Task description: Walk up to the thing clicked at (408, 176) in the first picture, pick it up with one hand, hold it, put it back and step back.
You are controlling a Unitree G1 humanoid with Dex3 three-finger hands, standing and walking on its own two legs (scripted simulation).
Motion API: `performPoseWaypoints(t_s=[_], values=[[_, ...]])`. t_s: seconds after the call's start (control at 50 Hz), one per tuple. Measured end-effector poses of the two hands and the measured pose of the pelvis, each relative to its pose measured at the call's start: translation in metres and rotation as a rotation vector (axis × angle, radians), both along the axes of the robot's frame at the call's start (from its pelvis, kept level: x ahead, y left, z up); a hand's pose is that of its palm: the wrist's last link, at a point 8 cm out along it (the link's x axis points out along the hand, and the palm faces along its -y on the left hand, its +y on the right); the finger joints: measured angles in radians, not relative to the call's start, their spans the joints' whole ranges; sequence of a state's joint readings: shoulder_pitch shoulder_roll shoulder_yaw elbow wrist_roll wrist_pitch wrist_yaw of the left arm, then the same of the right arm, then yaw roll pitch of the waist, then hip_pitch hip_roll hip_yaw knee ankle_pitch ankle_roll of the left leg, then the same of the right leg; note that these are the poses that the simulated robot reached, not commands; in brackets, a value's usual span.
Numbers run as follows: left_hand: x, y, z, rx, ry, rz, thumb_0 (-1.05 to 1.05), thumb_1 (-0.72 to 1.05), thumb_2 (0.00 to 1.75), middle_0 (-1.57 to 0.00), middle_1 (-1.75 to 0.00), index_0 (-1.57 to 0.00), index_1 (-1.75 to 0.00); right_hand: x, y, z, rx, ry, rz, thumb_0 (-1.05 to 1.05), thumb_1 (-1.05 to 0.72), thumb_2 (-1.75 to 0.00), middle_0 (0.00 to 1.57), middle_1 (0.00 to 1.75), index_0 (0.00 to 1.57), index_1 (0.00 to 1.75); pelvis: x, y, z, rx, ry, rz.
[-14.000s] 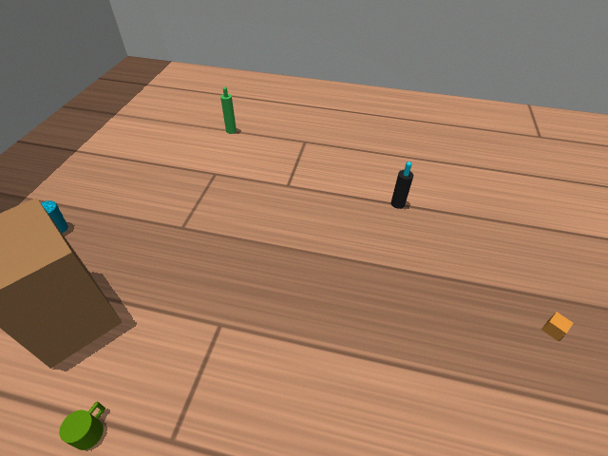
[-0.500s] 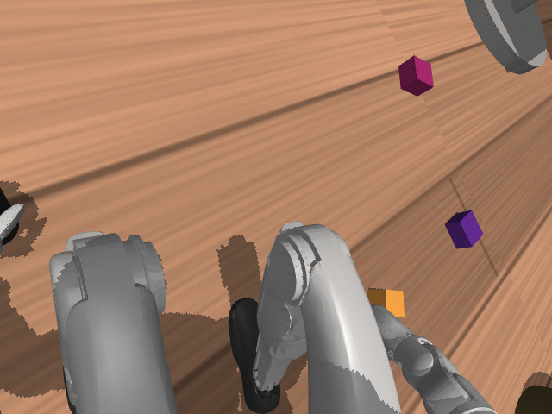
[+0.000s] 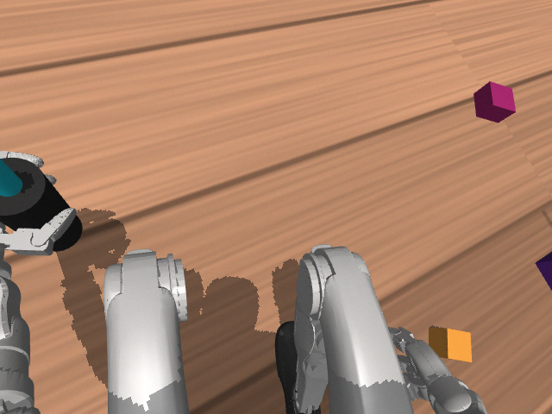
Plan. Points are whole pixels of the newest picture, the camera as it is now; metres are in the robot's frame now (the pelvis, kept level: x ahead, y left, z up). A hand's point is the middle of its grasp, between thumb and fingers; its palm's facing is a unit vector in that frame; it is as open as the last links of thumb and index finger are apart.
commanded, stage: settle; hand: left
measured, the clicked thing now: (28, 203) +0.37 +0.31 -0.07
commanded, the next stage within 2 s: lift in 0.96 s
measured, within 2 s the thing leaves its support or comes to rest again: neither
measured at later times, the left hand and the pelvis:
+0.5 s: hand (17, 177) +0.38 +0.31 -0.01, palm faces +0.33 -0.94 -0.05, open 9.4 cm; pelvis +0.01 -0.01 +0.04, yaw +3 degrees
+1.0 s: hand (2, 177) +0.37 +0.31 +0.02, palm faces +0.34 -0.94 -0.05, open 9.4 cm; pelvis +0.00 -0.01 +0.06, yaw +5 degrees
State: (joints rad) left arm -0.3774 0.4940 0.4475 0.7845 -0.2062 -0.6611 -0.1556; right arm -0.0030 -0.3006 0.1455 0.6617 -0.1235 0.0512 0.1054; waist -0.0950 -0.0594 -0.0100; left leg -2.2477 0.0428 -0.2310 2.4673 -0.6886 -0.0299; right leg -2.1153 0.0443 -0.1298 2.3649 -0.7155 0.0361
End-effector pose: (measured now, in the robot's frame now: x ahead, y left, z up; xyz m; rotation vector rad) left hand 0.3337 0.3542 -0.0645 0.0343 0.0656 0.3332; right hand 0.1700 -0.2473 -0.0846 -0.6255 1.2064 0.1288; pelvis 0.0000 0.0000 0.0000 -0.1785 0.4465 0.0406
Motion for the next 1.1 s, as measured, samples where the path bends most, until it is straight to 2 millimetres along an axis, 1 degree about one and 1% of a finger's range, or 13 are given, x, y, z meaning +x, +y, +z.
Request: performPoseWaypoints(t_s=[0.12,0.22,0.38,0.46,0.58,0.72,0.84,1.0,1.1], values=[[-0.006,-0.008,0.007,-0.017,0.031,-0.001,-0.01,-0.30,1.09,-0.72,-1.05,-0.75,-1.08,0.001,-0.005,-0.002,0.023,-0.005,-0.053,0.00,-0.89,-0.90,0.21,0.30,0.20,0.30,0.003,-0.005,0.007,0.027,0.034,0.008],[-0.008,-0.010,0.019,-0.011,0.033,0.003,-0.01,-0.31,1.10,-0.72,-1.06,-0.75,-1.08,0.004,-0.007,-0.002,0.034,-0.004,-0.076,0.00,-0.89,-0.90,0.21,0.30,0.20,0.30,0.005,-0.008,0.015,0.045,0.061,0.016],[0.004,-0.006,0.049,0.008,0.016,0.014,-0.01,-0.33,1.12,-0.73,-1.06,-0.76,-1.08,0.011,-0.008,0.003,0.056,-0.027,-0.105,0.00,-0.90,-0.90,0.21,0.30,0.20,0.30,0.008,-0.010,0.028,0.058,0.092,0.024],[0.010,-0.005,0.060,0.003,0.010,0.012,-0.01,-0.34,1.13,-0.73,-1.06,-0.76,-1.09,0.012,-0.009,0.008,0.064,-0.048,-0.117,0.00,-0.90,-0.90,0.21,0.30,0.20,0.30,0.008,-0.010,0.033,0.060,0.096,0.024],[0.011,-0.008,0.065,-0.023,0.023,0.005,-0.01,-0.34,1.14,-0.73,-1.07,-0.75,-1.09,0.011,-0.011,0.017,0.064,-0.072,-0.128,0.00,-0.90,-0.90,0.21,0.30,0.20,0.30,0.007,-0.008,0.039,0.061,0.096,0.025],[-0.001,-0.011,0.067,-0.021,0.050,0.006,-0.01,-0.35,1.15,-0.73,-1.08,-0.75,-1.10,0.008,-0.010,0.026,0.059,-0.082,-0.135,0.00,-0.90,-0.90,0.20,0.30,0.20,0.30,0.004,-0.008,0.045,0.067,0.093,0.032],[-0.008,-0.008,0.075,-0.008,0.051,0.013,-0.01,-0.35,1.15,-0.73,-1.08,-0.75,-1.10,0.003,-0.007,0.028,0.068,-0.074,-0.134,0.00,-0.90,-0.90,0.20,0.30,0.20,0.30,0.002,-0.009,0.051,0.075,0.099,0.041],[0.001,-0.005,0.090,-0.005,0.035,0.014,-0.01,-0.35,1.15,-0.73,-1.08,-0.75,-1.10,0.000,-0.005,0.030,0.085,-0.072,-0.139,0.00,-0.90,-0.90,0.21,0.30,0.20,0.30,0.003,-0.010,0.057,0.078,0.106,0.047],[0.008,-0.008,0.094,-0.015,0.036,0.006,-0.01,-0.35,1.15,-0.72,-1.08,-0.75,-1.10,-0.001,-0.005,0.034,0.088,-0.082,-0.146,0.00,-0.90,-0.90,0.21,0.30,0.20,0.30,0.003,-0.008,0.061,0.077,0.108,0.045]])
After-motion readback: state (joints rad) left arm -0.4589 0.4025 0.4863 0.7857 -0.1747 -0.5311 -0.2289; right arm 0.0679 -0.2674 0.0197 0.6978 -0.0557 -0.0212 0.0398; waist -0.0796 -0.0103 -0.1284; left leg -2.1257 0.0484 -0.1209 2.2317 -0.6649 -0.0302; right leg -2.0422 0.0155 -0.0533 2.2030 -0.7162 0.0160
